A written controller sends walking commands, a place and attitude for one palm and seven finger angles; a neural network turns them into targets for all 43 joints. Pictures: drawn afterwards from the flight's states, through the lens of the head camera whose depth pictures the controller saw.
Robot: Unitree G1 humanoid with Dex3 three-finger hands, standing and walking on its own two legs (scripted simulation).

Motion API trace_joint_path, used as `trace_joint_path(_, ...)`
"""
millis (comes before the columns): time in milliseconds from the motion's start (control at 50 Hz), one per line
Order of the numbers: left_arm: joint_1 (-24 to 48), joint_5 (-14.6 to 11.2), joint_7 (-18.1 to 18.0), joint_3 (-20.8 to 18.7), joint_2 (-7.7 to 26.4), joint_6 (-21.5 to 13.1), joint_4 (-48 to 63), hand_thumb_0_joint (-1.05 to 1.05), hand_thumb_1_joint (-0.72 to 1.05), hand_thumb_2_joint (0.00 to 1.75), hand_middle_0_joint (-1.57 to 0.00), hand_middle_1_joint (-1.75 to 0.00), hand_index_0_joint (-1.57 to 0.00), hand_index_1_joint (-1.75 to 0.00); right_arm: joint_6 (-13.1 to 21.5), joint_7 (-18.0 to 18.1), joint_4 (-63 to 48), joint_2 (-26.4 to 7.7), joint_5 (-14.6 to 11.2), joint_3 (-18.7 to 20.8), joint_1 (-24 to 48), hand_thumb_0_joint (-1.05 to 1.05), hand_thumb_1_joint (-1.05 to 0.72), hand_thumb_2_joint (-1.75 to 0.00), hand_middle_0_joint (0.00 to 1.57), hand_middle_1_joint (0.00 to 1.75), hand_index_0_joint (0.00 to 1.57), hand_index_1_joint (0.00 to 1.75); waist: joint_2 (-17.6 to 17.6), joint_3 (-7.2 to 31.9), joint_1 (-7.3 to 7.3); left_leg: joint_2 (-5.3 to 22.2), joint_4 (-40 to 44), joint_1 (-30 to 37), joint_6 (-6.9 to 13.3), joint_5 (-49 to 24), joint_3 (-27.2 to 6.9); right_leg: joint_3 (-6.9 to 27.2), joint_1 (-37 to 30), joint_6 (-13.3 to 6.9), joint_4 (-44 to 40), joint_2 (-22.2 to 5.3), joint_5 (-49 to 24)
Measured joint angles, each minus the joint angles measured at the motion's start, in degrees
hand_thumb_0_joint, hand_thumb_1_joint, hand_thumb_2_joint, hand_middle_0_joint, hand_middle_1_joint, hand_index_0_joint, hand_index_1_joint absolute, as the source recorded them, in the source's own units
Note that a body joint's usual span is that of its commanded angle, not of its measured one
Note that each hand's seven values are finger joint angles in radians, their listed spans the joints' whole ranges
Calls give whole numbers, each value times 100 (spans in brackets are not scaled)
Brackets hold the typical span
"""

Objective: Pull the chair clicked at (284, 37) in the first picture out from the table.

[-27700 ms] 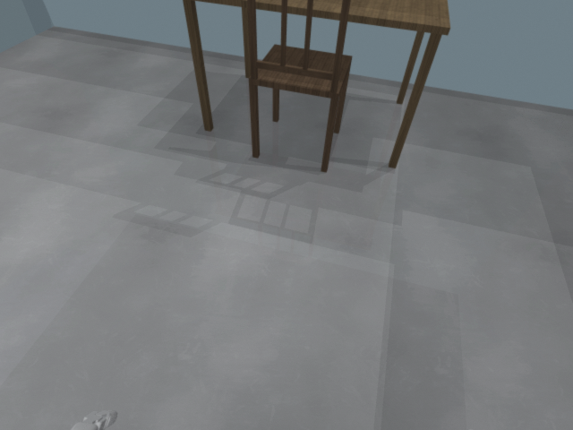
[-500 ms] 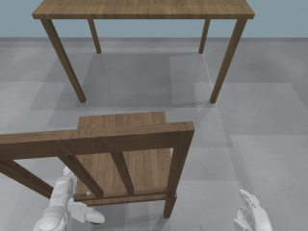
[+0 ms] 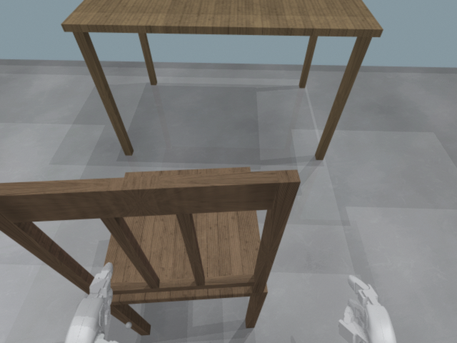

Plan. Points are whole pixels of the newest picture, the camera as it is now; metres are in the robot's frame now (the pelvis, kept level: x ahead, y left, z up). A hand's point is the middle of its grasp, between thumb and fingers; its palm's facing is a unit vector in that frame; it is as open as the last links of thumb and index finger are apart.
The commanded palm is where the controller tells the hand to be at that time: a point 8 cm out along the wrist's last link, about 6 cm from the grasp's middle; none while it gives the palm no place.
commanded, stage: draw the fingers out of the gap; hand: left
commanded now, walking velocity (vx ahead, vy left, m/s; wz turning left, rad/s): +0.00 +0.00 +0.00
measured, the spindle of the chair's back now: (137, 256) +0.28 +0.18 -0.02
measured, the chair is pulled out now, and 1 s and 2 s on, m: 0.74 0.74 0.73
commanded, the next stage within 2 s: draw the hand back to the body in 0.14 s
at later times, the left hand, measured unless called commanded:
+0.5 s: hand (112, 321) +0.16 +0.17 +0.04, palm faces +0.06 -0.99 -0.09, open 17.5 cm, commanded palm +0.11 +0.24 +0.05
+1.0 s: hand (62, 305) +0.17 +0.22 +0.10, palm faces +0.24 -0.89 -0.39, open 15.6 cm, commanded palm +0.13 +0.27 +0.14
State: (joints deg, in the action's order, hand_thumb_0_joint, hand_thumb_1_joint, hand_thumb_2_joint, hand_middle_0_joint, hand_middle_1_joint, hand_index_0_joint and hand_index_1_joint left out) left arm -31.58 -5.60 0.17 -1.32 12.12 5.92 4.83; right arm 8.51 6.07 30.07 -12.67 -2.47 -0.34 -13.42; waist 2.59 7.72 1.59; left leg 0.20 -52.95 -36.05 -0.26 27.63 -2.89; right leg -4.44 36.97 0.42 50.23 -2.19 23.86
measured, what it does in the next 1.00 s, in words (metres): stands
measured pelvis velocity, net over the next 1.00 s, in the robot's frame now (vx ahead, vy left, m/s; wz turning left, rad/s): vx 0.01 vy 0.00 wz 0.00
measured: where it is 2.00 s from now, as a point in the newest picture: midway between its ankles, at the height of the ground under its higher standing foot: outside the picture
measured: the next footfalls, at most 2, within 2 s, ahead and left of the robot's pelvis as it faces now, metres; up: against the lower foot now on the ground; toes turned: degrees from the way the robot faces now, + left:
none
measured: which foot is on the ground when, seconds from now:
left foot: down 0.00-1.00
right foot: down 0.00-1.00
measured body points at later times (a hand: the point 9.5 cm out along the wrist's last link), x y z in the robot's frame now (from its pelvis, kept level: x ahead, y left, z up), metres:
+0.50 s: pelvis +0.00 +0.00 -0.02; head +0.04 +0.00 +0.43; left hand +0.15 +0.23 +0.05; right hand +0.19 -0.24 -0.09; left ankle -0.01 +0.12 -0.69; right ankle +0.01 -0.13 -0.69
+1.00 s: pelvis +0.01 +0.00 +0.02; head +0.00 -0.02 +0.47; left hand +0.15 +0.26 +0.12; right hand +0.20 -0.23 -0.05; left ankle -0.02 +0.12 -0.69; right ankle +0.01 -0.13 -0.69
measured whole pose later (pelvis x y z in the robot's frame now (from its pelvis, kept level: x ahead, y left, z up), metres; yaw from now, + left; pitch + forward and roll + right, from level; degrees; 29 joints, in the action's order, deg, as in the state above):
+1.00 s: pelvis +0.01 +0.00 +0.02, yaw +0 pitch +2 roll -2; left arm -41.9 -4.1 -6.2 -8.6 18.8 0.1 24.7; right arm 6.3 8.5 31.8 -11.3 -2.7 -0.4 -12.2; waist 4.0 4.7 -1.8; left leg 1.2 -44.1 -20.9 -0.6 25.8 -2.8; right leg -4.5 21.7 0.1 41.0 -1.0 21.7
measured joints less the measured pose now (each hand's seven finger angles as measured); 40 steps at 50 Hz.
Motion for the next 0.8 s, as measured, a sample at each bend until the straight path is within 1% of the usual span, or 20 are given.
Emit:
trace_joint_path(140, -598, 68, -100, 142, -25, 1, 477, -1, -54, 20, 0, 0, -1, -1, -4, 32, -91, 35, 0, 46, -2, 1, -90, -90, 20, 30, 20, 30, 17, 62, -45, -3, -143, -94, 8, 69, -32, -29, 65, 5, 105, -4, 59)
trace_joint_path(280, -947, 104, -56, 194, -26, -75, 718, -1, -54, 20, 0, 0, -1, -1, -26, 68, -138, 76, -4, 66, 44, 1, -90, -90, 20, 30, 20, 30, 11, 99, -99, -1, -330, -267, 1, 150, -65, -58, 222, -4, 275, -4, 138)
trace_joint_path(300, -1011, -9, -22, 181, -43, -168, 777, -1, -54, 20, 0, 0, -1, -1, -1, 71, -140, 85, -4, 69, 48, 1, -90, -90, 20, 30, 20, 30, 8, 103, -99, 1, -362, -299, -2, 163, -73, -65, 250, -7, 303, -3, 151)
trace_joint_path(360, -1104, -286, 172, 110, -44, -746, 986, -1, -54, 20, 0, 0, -1, -1, 141, 83, -49, 119, -3, 94, 63, 1, -90, -90, 20, 30, 20, 30, -32, 103, -151, 22, -498, -421, -19, 216, -99, -88, 360, -24, 416, 17, 194)
trace_joint_path(420, -1057, -450, 358, -45, 22, -1313, 1219, -1, -54, 20, 0, 0, -1, -1, 223, 58, 80, 156, -30, 128, 87, 1, -90, -90, 20, 30, 20, 30, -47, 98, -196, 39, -606, -488, -39, 263, -131, -117, 412, -43, 504, 33, 234)
trace_joint_path(460, -970, -542, 498, -196, 71, -1708, 1290, -1, -54, 20, 0, 0, -1, -1, 252, 14, 165, 176, -46, 145, 128, 1, -90, -90, 20, 30, 20, 30, -30, 98, -197, 49, -670, -528, -50, 288, -146, -130, 446, -52, 557, 43, 255)
trace_joint_path(520, -802, -720, 823, -450, 134, -2292, 1224, -1, -54, 20, 0, 0, -1, 0, 272, -82, 272, 208, -75, 166, 219, 1, -90, -90, 20, 30, 20, 30, -3, 97, -178, 68, -772, -612, -63, 325, -136, -118, 542, -60, 662, 59, 284)
trace_joint_path(560, -714, -864, 1106, -597, 174, -2550, 1111, -1, -54, 20, 0, 0, -1, 0, 263, -140, 309, 222, -108, 170, 274, 1, -90, -90, 20, 30, 20, 30, 7, 79, -162, 82, -825, -647, -69, 345, -117, -97, 594, -65, 724, 72, 298)
trace_joint_path(600, -687, -979, 1344, -712, 227, -2548, 1045, -1, -54, 20, 0, 0, 0, 0, 228, -160, 296, 234, -152, 169, 289, 1, -90, -90, 20, 30, 20, 30, 6, 49, -154, 91, -825, -612, -70, 354, -91, -71, 579, -68, 742, 81, 305)
trace_joint_path(640, -735, -1070, 1470, -794, 284, -2366, 1052, -1, -54, 20, 0, 0, -1, 0, 207, -142, 259, 230, -193, 164, 266, 1, -90, -90, 20, 30, 20, 30, 19, 22, -150, 97, -771, -510, -68, 347, -80, -61, 484, -70, 695, 88, 299)
trace_joint_path(700, -884, -1192, 1480, -907, 360, -2075, 1210, -1, -54, 20, 0, 0, -1, -1, 230, -75, 204, 209, -231, 154, 181, 1, -90, -90, 20, 30, 20, 30, 41, 21, -163, 100, -616, -290, -65, 312, -80, -64, 261, -67, 542, 93, 268)
trace_joint_path(740, -946, -1252, 1429, -1000, 409, -2002, 1352, -2, -53, 20, -1, 0, -1, -1, 285, -28, 204, 184, -241, 146, 129, 1, -90, -90, 20, 30, 20, 30, 51, 32, -190, 102, -498, -136, -65, 279, -94, -81, 94, -66, 412, 98, 238)
trace_joint_path(780, -948, -1305, 1395, -1102, 436, -2008, 1470, -2, -51, 22, -1, -1, -1, -1, 349, 1, 224, 150, -252, 133, 97, 1, -90, -90, 20, 30, 20, 30, 61, 40, -217, 104, -380, 10, -67, 242, -114, -103, -69, -65, 278, 102, 200)
trace_joint_path(800, -915, -1063, 1177, -1111, 511, -1894, 1558, -2, -50, 22, -1, -1, -1, -2, 323, 39, 217, 146, -220, 142, 71, 1, -90, -90, 20, 30, 20, 30, 49, 30, -278, 114, -300, 123, -70, 222, -98, -90, -174, -67, 200, 113, 176)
